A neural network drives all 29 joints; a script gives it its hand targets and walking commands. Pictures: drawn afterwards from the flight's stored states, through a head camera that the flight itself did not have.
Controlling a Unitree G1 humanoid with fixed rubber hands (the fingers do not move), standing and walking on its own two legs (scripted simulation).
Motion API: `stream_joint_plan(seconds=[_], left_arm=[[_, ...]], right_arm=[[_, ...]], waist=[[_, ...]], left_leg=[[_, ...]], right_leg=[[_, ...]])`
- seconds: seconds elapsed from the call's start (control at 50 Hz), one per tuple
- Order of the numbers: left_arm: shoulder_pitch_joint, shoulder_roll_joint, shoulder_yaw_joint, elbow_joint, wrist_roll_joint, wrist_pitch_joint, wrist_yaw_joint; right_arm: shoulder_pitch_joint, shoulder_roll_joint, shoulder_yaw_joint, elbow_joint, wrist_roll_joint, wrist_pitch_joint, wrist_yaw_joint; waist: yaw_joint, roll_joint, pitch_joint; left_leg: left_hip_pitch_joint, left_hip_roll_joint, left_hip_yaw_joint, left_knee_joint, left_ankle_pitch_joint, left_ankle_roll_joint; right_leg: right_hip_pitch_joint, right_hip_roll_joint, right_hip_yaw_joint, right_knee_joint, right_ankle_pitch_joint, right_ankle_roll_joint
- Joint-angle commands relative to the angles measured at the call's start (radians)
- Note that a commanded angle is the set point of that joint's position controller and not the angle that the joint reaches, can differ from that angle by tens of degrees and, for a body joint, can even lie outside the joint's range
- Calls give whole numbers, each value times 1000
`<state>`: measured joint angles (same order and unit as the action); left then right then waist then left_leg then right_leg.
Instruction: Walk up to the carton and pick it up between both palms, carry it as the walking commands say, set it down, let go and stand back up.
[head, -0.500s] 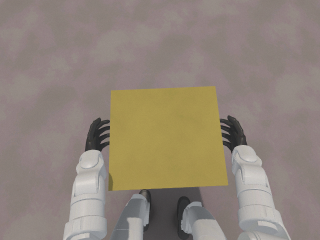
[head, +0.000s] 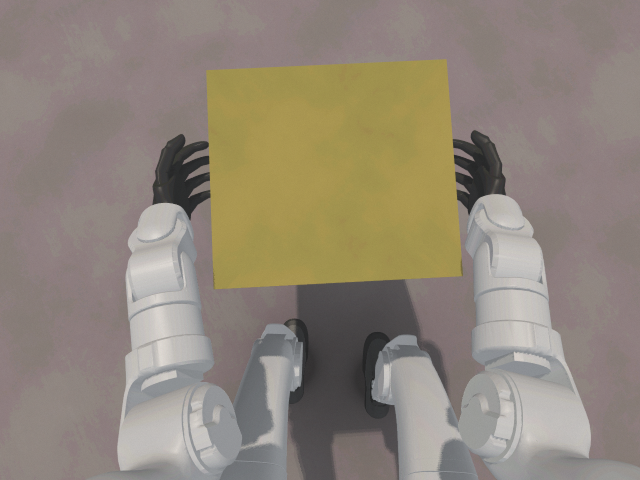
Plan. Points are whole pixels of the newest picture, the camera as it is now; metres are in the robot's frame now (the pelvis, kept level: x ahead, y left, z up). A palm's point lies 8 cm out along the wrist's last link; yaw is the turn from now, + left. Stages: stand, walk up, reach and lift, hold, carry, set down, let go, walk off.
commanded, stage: set down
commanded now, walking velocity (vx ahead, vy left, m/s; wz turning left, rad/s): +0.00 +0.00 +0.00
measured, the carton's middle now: (329, 187) +0.46 +0.04 -0.16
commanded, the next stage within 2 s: none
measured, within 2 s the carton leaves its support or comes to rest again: neither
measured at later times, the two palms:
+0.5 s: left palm (195, 203) +0.42 +0.22 -0.15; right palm (450, 204) +0.45 -0.14 -0.17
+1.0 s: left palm (221, 195) +0.46 +0.21 -0.24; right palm (441, 199) +0.48 -0.15 -0.26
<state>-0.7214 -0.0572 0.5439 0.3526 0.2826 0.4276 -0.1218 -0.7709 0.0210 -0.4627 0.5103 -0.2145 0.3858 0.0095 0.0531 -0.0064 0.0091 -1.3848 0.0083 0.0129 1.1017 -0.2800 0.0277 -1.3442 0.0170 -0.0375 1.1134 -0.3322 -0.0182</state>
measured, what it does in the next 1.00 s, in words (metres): lowers itself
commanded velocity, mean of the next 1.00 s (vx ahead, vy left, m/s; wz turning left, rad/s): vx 0.00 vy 0.00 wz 0.00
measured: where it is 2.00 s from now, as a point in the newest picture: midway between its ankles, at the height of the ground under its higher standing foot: (334, 382)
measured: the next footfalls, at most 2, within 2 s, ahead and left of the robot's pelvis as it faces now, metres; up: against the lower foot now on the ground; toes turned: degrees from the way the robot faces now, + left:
none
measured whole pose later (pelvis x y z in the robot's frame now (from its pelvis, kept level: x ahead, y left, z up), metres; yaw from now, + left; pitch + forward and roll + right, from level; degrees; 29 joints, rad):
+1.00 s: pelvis -0.01 +0.00 -0.13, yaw -1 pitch +48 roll -1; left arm -0.95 0.09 0.44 0.46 0.17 0.39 -0.03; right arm -1.00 -0.04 -0.45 0.54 -0.21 0.38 -0.07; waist 0.06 -0.01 -0.06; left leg -2.02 0.01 0.01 1.58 -0.40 0.03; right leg -1.98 0.02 -0.04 1.60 -0.47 -0.02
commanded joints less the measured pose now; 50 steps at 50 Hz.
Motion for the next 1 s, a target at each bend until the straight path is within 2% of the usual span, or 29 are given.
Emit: stream_joint_plan(seconds=[0.0, 0.1, 0.16, 0.26, 0.36, 0.44, 0.5, 0.56, 0.64, 0.74, 0.88, 0.98], left_arm=[[-568, -861, -680, 75, -213, -19, -279], [-525, -889, -807, -20, -284, -56, -253], [-519, -865, -802, -6, -292, -76, -240], [-584, -810, -785, 46, -295, -92, -233], [-715, -789, -782, 72, -310, -73, -223], [-805, -781, -743, 139, -302, -48, -217], [-835, -783, -697, 203, -281, -29, -214], [-852, -785, -664, 240, -264, -15, -212], [-855, -777, -634, 244, -252, -9, -208], [-854, -741, -648, 197, -260, -32, -204], [-832, -690, -701, 165, -298, -74, -206], [-831, -659, -725, 162, -327, -91, -197]], right_arm=[[-664, 842, 648, -65, 180, -36, 401], [-646, 846, 773, -185, 246, -73, 385], [-646, 851, 783, -180, 260, -89, 367], [-663, 838, 763, -139, 257, -94, 334], [-755, 788, 725, -87, 259, -77, 320], [-847, 738, 660, -24, 245, -63, 320], [-899, 705, 611, 24, 235, -52, 328], [-931, 683, 578, 55, 228, -43, 339], [-961, 672, 570, 58, 236, -39, 349], [-964, 699, 605, 30, 270, -52, 348], [-951, 725, 685, -27, 307, -81, 306], [-944, 718, 717, -41, 324, -90, 275]], waist=[[16, 7, -1163], [23, -2, -1394], [36, -14, -1421], [42, -20, -1400], [17, 3, -1313], [-3, 26, -1221], [-5, 43, -1180], [-8, 54, -1186], [5, 46, -1216], [24, 20, -1260], [40, -29, -1321], [45, -42, -1345]], left_leg=[[623, -98, -55, -25, 165, -4], [669, -104, -60, 78, 455, -26], [568, -112, -51, 124, 486, -19], [361, -116, -21, 167, 361, -8], [298, -115, -14, 192, 153, -15], [260, -111, -22, 208, -15, -19], [253, -107, -34, 218, -92, -22], [265, -102, -42, 232, -118, -27], [286, -98, -42, 259, -79, -30], [270, -96, -28, 316, 47, -26], [131, -106, -2, 414, 207, -14], [59, -109, 3, 464, 260, -12]], right_leg=[[175, 117, 25, -4, 53, -5], [150, 134, 32, 71, 252, -3], [138, 132, 45, 117, 304, 0], [169, 123, 62, 176, 298, 3], [45, 127, 38, 201, 75, -3], [-84, 123, 18, 223, -90, -15], [-168, 119, 7, 242, -153, -19], [-217, 117, -3, 263, -166, -21], [-254, 116, -10, 288, -146, -20], [-278, 120, -10, 324, -77, -11], [-209, 126, 12, 398, 84, 4], [-179, 125, 22, 451, 156, 13]])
